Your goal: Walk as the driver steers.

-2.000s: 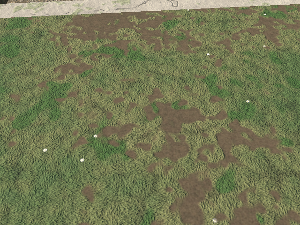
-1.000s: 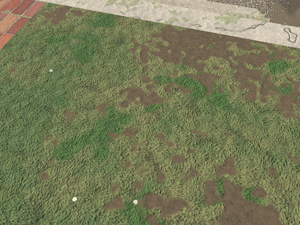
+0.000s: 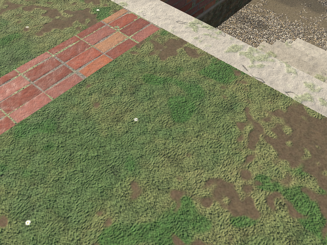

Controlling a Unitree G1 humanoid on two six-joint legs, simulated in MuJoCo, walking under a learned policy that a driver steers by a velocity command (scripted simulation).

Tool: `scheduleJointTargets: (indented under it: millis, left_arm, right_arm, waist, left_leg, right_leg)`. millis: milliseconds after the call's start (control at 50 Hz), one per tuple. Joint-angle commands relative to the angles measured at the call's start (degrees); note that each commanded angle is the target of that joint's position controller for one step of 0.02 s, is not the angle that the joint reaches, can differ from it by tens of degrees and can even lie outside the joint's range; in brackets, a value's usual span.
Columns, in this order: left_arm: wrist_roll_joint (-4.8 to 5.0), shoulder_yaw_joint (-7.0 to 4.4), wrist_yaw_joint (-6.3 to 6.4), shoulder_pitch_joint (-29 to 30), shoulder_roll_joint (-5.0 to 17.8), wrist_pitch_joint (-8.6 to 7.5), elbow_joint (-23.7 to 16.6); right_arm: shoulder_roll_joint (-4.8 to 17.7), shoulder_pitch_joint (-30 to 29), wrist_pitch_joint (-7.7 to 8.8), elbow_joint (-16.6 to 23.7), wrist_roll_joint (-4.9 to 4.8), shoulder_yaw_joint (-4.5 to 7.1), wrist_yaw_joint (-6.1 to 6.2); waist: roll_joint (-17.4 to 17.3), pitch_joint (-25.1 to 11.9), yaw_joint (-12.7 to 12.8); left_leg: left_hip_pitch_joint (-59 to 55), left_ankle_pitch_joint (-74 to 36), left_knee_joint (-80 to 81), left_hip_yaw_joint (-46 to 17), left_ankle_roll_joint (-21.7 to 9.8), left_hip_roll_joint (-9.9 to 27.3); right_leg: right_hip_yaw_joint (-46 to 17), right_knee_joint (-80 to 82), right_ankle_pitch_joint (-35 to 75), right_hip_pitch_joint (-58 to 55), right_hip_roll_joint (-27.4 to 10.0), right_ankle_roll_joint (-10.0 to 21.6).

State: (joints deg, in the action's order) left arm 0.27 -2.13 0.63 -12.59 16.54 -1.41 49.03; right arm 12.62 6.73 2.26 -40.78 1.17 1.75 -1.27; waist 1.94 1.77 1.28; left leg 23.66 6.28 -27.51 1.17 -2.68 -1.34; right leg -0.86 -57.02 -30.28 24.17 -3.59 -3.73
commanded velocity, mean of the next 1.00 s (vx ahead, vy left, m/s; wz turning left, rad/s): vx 0.07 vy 0.00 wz -0.40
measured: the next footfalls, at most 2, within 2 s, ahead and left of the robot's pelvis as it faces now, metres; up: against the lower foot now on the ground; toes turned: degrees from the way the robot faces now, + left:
right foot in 0.20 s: +0.08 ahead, -0.13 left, +0.00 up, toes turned -4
left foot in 0.52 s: +0.14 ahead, +0.10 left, +0.00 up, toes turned -14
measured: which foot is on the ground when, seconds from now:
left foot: down 0.00-0.22, up 0.24-0.50, down 0.52-0.98, up 1.00-1.00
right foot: up 0.00-0.18, down 0.20-0.52, up 0.54-0.96, down 0.98-1.00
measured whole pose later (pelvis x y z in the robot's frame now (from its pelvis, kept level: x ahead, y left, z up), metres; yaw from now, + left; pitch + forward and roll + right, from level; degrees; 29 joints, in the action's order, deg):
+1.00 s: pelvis +0.05 -0.02 +0.00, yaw -28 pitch +1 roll +1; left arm 0.9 -4.7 -0.5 -8.2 17.0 3.6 36.8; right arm 18.0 7.7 -0.6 -46.0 -0.4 4.7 1.2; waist -0.6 3.3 -0.9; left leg 14.8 19.3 -34.1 11.3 2.2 7.2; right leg 2.2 -32.1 -14.9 17.7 -1.3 0.9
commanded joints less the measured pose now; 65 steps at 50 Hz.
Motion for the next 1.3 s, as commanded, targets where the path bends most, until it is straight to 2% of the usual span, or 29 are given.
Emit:
scheduleJointTargets:
  millis: [20, 80, 180, 200, 220, 240, 280, 320, 360, 420, 500, 520, 540, 560, 580, 620, 680, 760, 900, 960, 980, 1000, 1020, 1040, 1060, 1080, 1100, 1140, 1300]
  left_arm:
    - [-0.42, -0.65, 1.11, -7.6, 2.5, 1.44, -0.4]
    - [-0.24, -1.20, 0.97, -4.0, 4.4, 1.30, -1.2]
    - [-1.36, -0.94, 0.57, -3.4, 2.5, 0.93, -0.1]
    - [-1.71, -1.35, 0.51, -2.8, 4.9, 0.93, -1.1]
    - [-1.21, -2.08, 0.83, -1.5, 9.3, 1.01, -2.7]
    - [-0.67, -2.99, 0.69, -0.1, 11.6, 1.21, -3.0]
    - [-1.32, -2.90, 0.90, -1.3, 9.5, 0.36, -3.5]
    - [-0.32, -3.52, 1.11, -1.0, 10.1, -0.52, -4.2]
    - [0.71, -3.90, 1.64, 0.5, 9.6, -0.05, -5.0]
    - [0.90, -4.68, 2.24, 1.0, 10.2, 1.71, -5.8]
    - [1.78, -4.63, 2.37, 4.1, 9.1, 2.98, -7.8]
    - [1.26, -3.97, 2.46, 2.7, 6.8, 3.09, -8.0]
    - [-0.23, -2.71, 2.05, -0.4, 1.7, 3.01, -8.0]
    - [0.25, -3.75, 1.99, -1.7, 5.0, 2.32, -9.7]
    - [0.50, -5.15, 1.99, -1.9, 9.7, 2.25, -8.3]
    - [0.84, -5.87, 2.37, -2.9, 9.7, 3.45, -6.3]
    - [0.93, -5.15, 1.94, -0.5, 6.9, 4.08, -8.4]
    - [0.89, -4.00, 1.11, 3.9, 4.9, 3.84, -12.0]
    - [0.77, -3.70, -1.08, 4.8, 5.4, 4.58, -15.1]
    - [0.73, -4.44, -1.77, 0.9, 5.8, 4.97, -14.4]
    - [0.58, -5.57, -1.14, -2.0, 8.6, 4.90, -13.6]
    - [0.25, -7.36, 0.09, -4.7, 16.1, 4.60, -14.4]
    - [-1.49, -6.74, -0.46, -3.4, 16.6, 3.14, -16.2]
    - [-1.74, -6.04, -1.12, -2.8, 13.8, 1.79, -16.2]
    - [-1.10, -5.62, -0.99, -0.4, 12.5, 0.97, -15.8]
    - [-0.15, -5.23, -0.67, 2.3, 10.9, 0.89, -16.1]
    - [0.50, -4.76, -0.33, 4.1, 10.1, 1.10, -16.5]
    - [0.03, -4.39, 0.21, 4.1, 9.7, 1.25, -17.1]
    - [-0.02, -4.93, 1.20, 2.7, 11.5, 2.09, -18.0]
  right_arm:
    - [8.2, -2.0, 0.42, 2.2, 0.51, 2.48, 0.49]
    - [12.1, 0.1, -0.22, 0.7, -1.17, 3.91, 1.33]
    - [6.8, -2.4, 0.07, -1.4, -0.78, 2.31, 2.20]
    - [6.7, -1.5, -0.10, -1.7, -0.89, 2.29, 2.48]
    - [5.7, 1.3, -0.21, -1.5, -0.14, 2.21, 2.78]
    - [5.5, 0.1, -0.37, -0.9, -0.18, 2.32, 3.40]
    - [8.9, -3.8, -0.69, 0.0, -1.06, 3.43, 3.81]
    - [9.1, -1.5, -1.14, -0.9, -0.92, 4.03, 3.68]
    - [7.0, -2.3, -1.01, -0.9, -1.16, 3.55, 3.61]
    - [5.6, -3.0, -0.58, -0.8, -1.98, 2.89, 3.19]
    - [7.9, 2.4, -0.49, -2.4, -2.17, 3.73, 2.17]
    - [10.7, 4.4, -0.61, -2.7, -1.38, 4.56, 2.43]
    - [14.4, 4.5, -1.29, -1.8, -0.19, 5.21, 3.33]
    - [15.7, 4.0, -1.38, -1.3, 1.68, 5.31, 2.75]
    - [12.6, 1.5, -0.89, -0.2, 1.39, 4.49, 2.64]
    - [9.4, -3.6, -0.45, 0.9, 0.12, 3.52, 2.72]
    - [9.4, -2.3, -0.78, -0.1, -0.08, 3.21, 3.65]
    - [11.2, 0.8, -1.68, -1.3, -0.15, 3.73, 4.67]
    - [14.7, -0.3, -2.24, -1.4, -1.47, 5.09, 3.12]
    - [14.4, -0.6, -2.28, -2.2, -3.12, 5.21, 2.76]
    - [12.1, 3.0, -2.23, -3.6, -2.47, 4.68, 2.40]
    - [8.1, 2.4, -2.09, -1.6, 0.57, 3.34, 1.92]
    - [9.0, -2.2, -1.92, 0.9, 0.55, 3.50, 2.36]
    - [11.6, -4.6, -2.14, 1.0, -0.74, 4.26, 2.66]
    - [11.7, -4.3, -2.30, 1.0, -1.57, 4.44, 2.93]
    - [11.8, -3.1, -2.48, -0.3, -1.15, 4.65, 3.44]
    - [12.5, -2.2, -2.67, -0.5, -0.68, 4.92, 3.75]
    - [11.8, -0.5, -2.59, -0.8, -0.84, 4.93, 3.56]
    - [9.9, -3.3, -2.09, 0.6, -1.21, 4.15, 3.08]
  waist:
    - [-9.5, -10.8, 2.0]
    - [-11.8, -8.9, -0.2]
    - [-7.1, -5.1, 2.1]
    - [-4.2, -3.8, 1.4]
    - [5.4, -3.3, -1.8]
    - [14.8, -0.1, -1.7]
    - [13.8, 1.4, 1.1]
    - [8.2, -1.5, -0.1]
    - [5.0, -4.0, -0.5]
    - [6.8, -7.4, 0.0]
    - [7.3, -8.0, -3.2]
    - [3.6, -9.5, -2.9]
    - [-11.9, -10.4, -0.8]
    - [-19.3, -9.9, -0.4]
    - [-12.1, -7.7, -0.1]
    - [-7.4, -4.9, 1.4]
    - [-9.2, -3.5, -0.1]
    - [-9.4, -4.9, -2.7]
    - [-11.0, -5.0, -2.6]
    - [-9.8, -5.6, 0.1]
    - [-4.0, -6.9, 0.3]
    - [13.8, -8.1, -0.5]
    - [14.2, -10.2, 1.5]
    - [7.3, -10.1, 2.7]
    - [6.2, -7.8, 0.8]
    - [3.5, -7.1, -0.5]
    - [4.4, -6.5, -1.6]
    - [5.2, -8.0, -2.4]
    - [6.6, -6.1, -0.4]
  left_leg:
    - [-4.8, -16.2, 10.6, -10.5, -11.4, 13.0]
    - [-3.5, 17.0, 16.7, -14.7, -11.1, 13.9]
    - [-1.1, 15.3, 10.9, -7.4, -5.6, 10.4]
    - [-1.4, 14.3, 5.9, -5.2, -3.0, 8.2]
    - [-0.7, 15.3, -4.0, 0.5, 0.5, 2.5]
    - [1.8, 15.0, -8.3, 3.3, 2.5, -2.1]
    - [8.1, 21.9, -19.4, -1.3, 2.5, -1.5]
    - [11.9, 23.1, -26.4, -4.3, 3.2, 0.0]
    - [9.9, 19.8, -21.4, -4.2, 4.1, 0.2]
    - [2.2, 14.2, -12.7, -3.0, 5.0, -1.6]
    - [-11.7, 0.6, 6.8, -2.1, 3.9, -1.6]
    - [-19.8, -2.9, 8.4, -6.2, 1.8, 4.5]
    - [-26.7, -17.1, 8.0, -18.8, -3.4, 18.1]
    - [-21.6, -19.4, 9.8, -29.5, -12.0, 26.7]
    - [-19.7, -15.5, 10.6, -26.2, -13.2, 24.6]
    - [-17.4, -8.9, 10.1, -15.5, -8.6, 17.7]
    - [-16.2, -13.4, 11.0, -8.5, -9.5, 15.5]
    - [-21.7, -14.0, 11.4, -5.9, -11.2, 17.8]
    - [-19.0, -14.7, 9.1, -0.8, -9.9, 20.2]
    - [-16.7, -10.9, 1.4, 2.7, -4.7, 18.8]
    - [-11.0, -4.4, -6.4, 6.3, -0.5, 15.7]
    - [6.3, 22.6, -25.6, 11.0, 5.3, 8.4]
    - [14.8, 34.4, -37.9, 1.6, 7.0, 2.1]
    - [15.4, 31.2, -42.9, -2.9, 6.4, 3.3]
    - [15.9, 25.8, -42.4, -4.0, 5.5, 4.1]
    - [15.7, 21.6, -40.4, -4.8, 5.4, 4.9]
    - [14.3, 18.6, -39.3, -4.9, 5.6, 4.7]
    - [11.2, 14.6, -39.1, -4.7, 6.2, 3.2]
    - [7.0, 12.9, -20.1, -6.6, 7.6, 0.8]
  right_leg:
    - [0.1, 7.5, 5.2, -6.4, -0.9, -0.4]
    - [2.1, 10.9, 9.3, -5.8, 0.6, 2.2]
    - [2.6, 26.8, 17.8, -14.0, 1.4, 6.0]
    - [-1.1, 30.3, 20.4, -13.1, -1.0, 7.6]
    - [-10.5, 35.0, 25.1, -11.1, -7.9, 10.7]
    - [-19.4, 40.9, 16.3, -7.1, -11.7, 15.8]
    - [-24.6, 42.9, 20.2, -10.6, -13.9, 18.1]
    - [-22.6, 39.4, 32.3, -15.8, -13.2, 17.8]
    - [-18.9, 37.0, 39.9, -17.5, -10.5, 15.7]
    - [-17.2, 35.2, 43.5, -16.6, -7.9, 14.8]
    - [-19.0, 32.1, 33.3, -12.0, -4.2, 11.4]
    - [-17.2, 26.9, 23.6, -6.1, -1.7, 8.5]
    - [-9.3, 11.5, 1.2, 4.6, 6.0, 4.6]
    - [-7.1, 1.4, -8.8, 11.2, 7.6, 2.7]
    - [-8.8, -6.6, -5.3, 11.5, 4.6, 1.7]
    - [-7.3, -10.5, 2.1, 12.6, 3.3, 0.3]
    - [-4.3, -11.1, 8.3, 12.6, 2.9, -1.9]
    - [-2.2, -1.5, 9.8, 12.6, 0.6, -3.1]
    - [3.5, 14.4, 9.6, 0.4, 0.5, 0.8]
    - [5.6, 29.5, 19.0, -9.3, 2.9, 5.1]
    - [1.8, 34.4, 28.8, -17.8, 2.3, 7.4]
    - [-18.5, 34.1, 54.2, -29.2, -12.8, 13.5]
    - [-29.3, 35.5, 56.6, -25.6, -20.5, 24.7]
    - [-24.8, 36.7, 52.1, -24.2, -17.4, 24.2]
    - [-20.2, 36.8, 47.2, -22.2, -13.9, 20.8]
    - [-17.8, 36.7, 42.5, -21.0, -11.2, 17.9]
    - [-16.6, 37.0, 41.9, -18.9, -9.9, 16.8]
    - [-15.9, 37.6, 42.0, -17.4, -8.3, 16.9]
    - [-21.7, 37.6, 26.6, -15.1, -6.5, 16.9]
